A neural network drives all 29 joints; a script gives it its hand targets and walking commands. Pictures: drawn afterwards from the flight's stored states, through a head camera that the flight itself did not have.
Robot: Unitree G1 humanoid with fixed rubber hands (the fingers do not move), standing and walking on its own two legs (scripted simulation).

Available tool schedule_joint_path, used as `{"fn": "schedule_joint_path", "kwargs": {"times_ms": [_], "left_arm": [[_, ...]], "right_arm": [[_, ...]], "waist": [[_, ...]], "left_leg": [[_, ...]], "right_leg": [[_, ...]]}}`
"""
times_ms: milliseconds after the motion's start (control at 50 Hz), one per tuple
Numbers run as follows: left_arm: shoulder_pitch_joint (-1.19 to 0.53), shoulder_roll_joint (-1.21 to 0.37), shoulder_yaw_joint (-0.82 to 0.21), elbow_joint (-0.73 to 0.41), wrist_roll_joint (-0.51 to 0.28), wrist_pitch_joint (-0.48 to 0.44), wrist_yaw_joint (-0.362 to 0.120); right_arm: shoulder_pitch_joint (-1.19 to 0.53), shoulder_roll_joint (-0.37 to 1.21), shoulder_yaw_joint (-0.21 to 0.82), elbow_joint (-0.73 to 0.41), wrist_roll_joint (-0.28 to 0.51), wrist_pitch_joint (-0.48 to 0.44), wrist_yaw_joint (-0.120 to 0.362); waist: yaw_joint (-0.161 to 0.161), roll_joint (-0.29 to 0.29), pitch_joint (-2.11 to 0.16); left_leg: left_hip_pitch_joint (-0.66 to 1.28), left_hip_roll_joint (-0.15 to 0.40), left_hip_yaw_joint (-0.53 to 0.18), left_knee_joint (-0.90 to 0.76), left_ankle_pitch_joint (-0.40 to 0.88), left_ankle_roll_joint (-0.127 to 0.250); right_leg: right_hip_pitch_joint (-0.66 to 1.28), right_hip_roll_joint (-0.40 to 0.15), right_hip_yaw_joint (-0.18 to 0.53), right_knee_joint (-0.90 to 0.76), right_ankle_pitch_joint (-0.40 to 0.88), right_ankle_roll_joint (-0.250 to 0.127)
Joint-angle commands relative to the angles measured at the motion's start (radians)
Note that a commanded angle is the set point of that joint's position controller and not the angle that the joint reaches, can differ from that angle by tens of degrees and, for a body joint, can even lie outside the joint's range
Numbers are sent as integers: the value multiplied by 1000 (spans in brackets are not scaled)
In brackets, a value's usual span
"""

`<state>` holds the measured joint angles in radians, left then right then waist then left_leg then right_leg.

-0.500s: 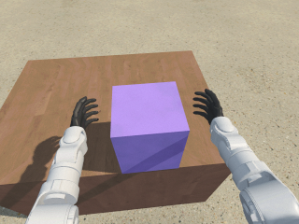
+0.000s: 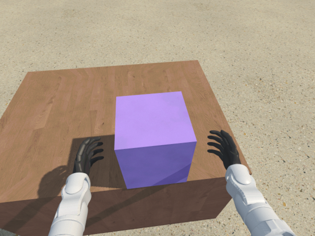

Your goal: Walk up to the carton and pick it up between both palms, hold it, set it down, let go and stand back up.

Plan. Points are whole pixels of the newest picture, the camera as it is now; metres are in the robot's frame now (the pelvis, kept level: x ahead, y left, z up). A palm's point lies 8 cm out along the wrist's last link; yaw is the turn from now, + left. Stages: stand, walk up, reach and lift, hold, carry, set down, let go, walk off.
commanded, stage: set down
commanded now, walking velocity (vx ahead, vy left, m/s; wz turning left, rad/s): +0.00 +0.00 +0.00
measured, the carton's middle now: (153, 141) +0.42 +0.05 -0.05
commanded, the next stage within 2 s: let go in 1.80 s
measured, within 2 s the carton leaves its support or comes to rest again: neither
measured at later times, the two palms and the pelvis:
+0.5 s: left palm (82, 197) +0.23 +0.23 -0.03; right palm (235, 191) +0.25 -0.17 -0.03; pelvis +0.00 +0.00 -0.01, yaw +0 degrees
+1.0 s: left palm (83, 216) +0.19 +0.23 -0.06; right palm (241, 212) +0.21 -0.18 -0.06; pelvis +0.01 +0.01 +0.00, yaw -1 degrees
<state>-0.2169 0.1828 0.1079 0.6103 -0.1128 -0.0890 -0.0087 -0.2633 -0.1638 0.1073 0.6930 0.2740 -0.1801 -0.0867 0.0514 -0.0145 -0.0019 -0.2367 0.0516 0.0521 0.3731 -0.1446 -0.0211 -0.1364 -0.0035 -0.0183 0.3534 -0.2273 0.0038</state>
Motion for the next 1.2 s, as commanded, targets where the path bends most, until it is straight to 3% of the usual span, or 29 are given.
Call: {"fn": "schedule_joint_path", "kwargs": {"times_ms": [0, 60, 100, 120, 140, 200, 220, 280, 360, 440, 480, 500, 520, 540, 620, 640, 700, 740, 760, 780, 820, 900, 940, 960, 980, 1020, 1120, 1160, 1180], "left_arm": [[-212, 97, -7, -174, -26, -141, 16], [-174, 94, -35, -129, -43, -169, 23], [-89, 96, -16, -149, -28, -201, 22], [-204, 118, -30, -139, -56, -215, 22], [-50, 83, -23, -170, -47, -236, 29], [-34, 75, -64, -117, -69, -274, 30], [-46, 95, -48, -107, -53, -281, 29], [21, 78, -53, -53, -51, -308, 22], [-98, 125, -50, -39, -53, -320, 39], [95, 81, -70, -81, -43, -363, 46], [15, 109, -74, -60, -52, -357, 37], [124, 82, -57, -74, -17, -372, 36], [56, 102, -68, -57, -39, -363, 27], [183, 77, -55, -52, -20, -374, 21], [176, 71, -50, -13, 2, -368, -3], [160, 65, -50, -90, -21, -383, 5], [162, 72, -56, -140, -31, -401, 24], [235, 53, -64, -102, 4, -377, 28], [222, 74, -40, -185, 1, -400, 39], [255, 55, -69, -75, 4, -372, 23], [261, 38, -66, -101, 26, -351, 42], [282, 46, -75, -63, 24, -308, 24], [268, 26, -67, -42, 50, -275, 34], [262, 29, -71, -148, 27, -286, 42], [258, 24, -82, -25, 58, -236, 38], [205, 57, -78, -126, 36, -237, 47], [205, 98, -50, -127, 36, -203, 43], [241, 83, -45, -50, 62, -153, 27], [232, 114, -13, -139, 66, -157, 30]], "right_arm": [[-203, -77, -48, -157, -8, -119, 17], [-151, -77, -50, -116, -17, -133, 27], [-102, -56, -29, -130, -17, -163, 26], [-206, -81, -53, -140, -22, -168, 28], [-40, -44, -23, -134, -11, -180, 36], [-20, -65, -37, -95, -17, -215, 43], [-46, -49, -29, -117, -19, -226, 39], [41, -28, -9, -53, -8, -250, 45], [-96, -70, -35, -88, -22, -275, 49], [100, -43, -11, -51, -11, -311, 64], [16, -58, -27, -20, -24, -325, 54], [132, -39, -8, -36, -16, -340, 59], [48, -50, -18, -11, -13, -344, 54], [174, -31, -5, -27, -19, -365, 56], [161, -26, 15, 28, -33, -389, 55], [153, -40, -7, -26, -46, -404, 54], [146, -37, -6, -85, -42, -428, 70], [198, -54, -17, -5, -65, -421, 78], [204, -58, -19, -73, -43, -444, 80], [236, -47, -1, 12, -47, -428, 79], [209, -90, -16, 43, -44, -421, 95], [239, -72, -19, 31, -79, -395, 85], [218, -97, -26, 90, -92, -372, 97], [213, -88, -45, -9, -87, -377, 99], [210, -102, -33, 143, -103, -335, 101], [178, -80, -61, 6, -117, -323, 95], [223, -48, -54, -29, -150, -286, 80], [224, -64, -61, 47, -174, -252, 75], [222, -55, -49, -14, -164, -258, 73]], "waist": [[-6, 62, -313], [-34, 45, -259], [2, 32, -259], [-2, 39, -271], [6, 12, -263], [-25, 20, -259], [-1, 16, -257], [-8, 19, -176], [13, 42, -198], [4, 46, -188], [-18, 41, -190], [8, 51, -205], [-23, 31, -188], [-8, 10, -192], [-8, 27, -143], [-26, 26, -167], [-1, 20, -185], [-9, 43, -166], [29, 65, -199], [-8, 50, -134], [9, 87, -135], [-21, 13, -125], [-1, 56, -82], [-3, 39, -125], [-10, 67, -29], [-4, 25, -77], [11, 2, -109], [1, 12, -46], [40, 27, -87]], "left_leg": [[278, -64, 6, 54, 312, -28], [272, -57, 0, 48, 237, -20], [259, -65, 6, 46, 261, -23], [223, -68, 13, 56, 217, -21], [268, -65, 8, 54, 242, -15], [258, -62, -3, 59, 220, -19], [239, -66, 5, 71, 229, -20], [224, -60, -1, 72, 203, -18], [168, -58, 5, 66, 95, -20], [219, -55, -1, 97, 178, -29], [213, -60, 5, 107, 188, -38], [256, -59, 2, 110, 254, -37], [218, -66, 0, 113, 224, -38], [258, -67, 5, 117, 274, -30], [273, -70, 1, 118, 278, -38], [276, -66, 2, 107, 263, -42], [253, -62, 11, 120, 248, -38], [282, -60, 7, 103, 286, -44], [295, -56, 2, 117, 334, -49], [287, -65, 8, 117, 319, -48], [304, -45, -1, 100, 298, -61], [319, -59, 7, 94, 283, -39], [309, -57, 10, 73, 251, -44], [297, -51, 0, 76, 239, -44], [296, -47, 1, 50, 188, -40], [271, -43, 6, 34, 115, -31], [275, -66, 30, 39, 154, -6], [288, -65, 21, 29, 145, -9], [289, -72, 36, 28, 156, -12]], "right_leg": [[-76, 42, 2, -47, 147, -25], [-137, 36, 0, -48, 83, -25], [-76, 28, 17, -48, 90, -29], [-120, 25, 14, -36, 53, -24], [-101, 28, 16, -33, 82, -17], [-121, 32, 7, -34, 59, -35], [-126, 24, 22, -25, 65, -27], [-148, 23, 30, -23, 34, -29], [-184, 18, 29, -21, -79, -35], [-166, 17, 41, -5, -6, -34], [-214, 22, 33, -11, 7, -26], [-169, 23, 38, -12, 63, -31], [-188, 24, 45, -11, 44, -24], [-163, 25, 43, -12, 99, -18], [-162, 29, 49, -14, 79, -20], [-170, 33, 41, -23, 69, -20], [-176, 43, 33, -9, 47, -22], [-163, 47, 29, -4, 89, -30], [-143, 53, 32, 0, 121, -34], [-161, 43, 43, -14, 120, -30], [-177, 65, 20, -11, 61, -40], [-168, 48, 22, -31, 88, -34], [-182, 53, 18, -38, 38, -40], [-170, 54, 7, -27, 32, -39], [-198, 54, 6, -48, -34, -47], [-179, 45, 9, -52, -76, -48], [-135, 23, 29, -49, 24, -30], [-149, 25, 26, -53, 16, -27], [-127, 20, 36, -57, 39, -20]]}}
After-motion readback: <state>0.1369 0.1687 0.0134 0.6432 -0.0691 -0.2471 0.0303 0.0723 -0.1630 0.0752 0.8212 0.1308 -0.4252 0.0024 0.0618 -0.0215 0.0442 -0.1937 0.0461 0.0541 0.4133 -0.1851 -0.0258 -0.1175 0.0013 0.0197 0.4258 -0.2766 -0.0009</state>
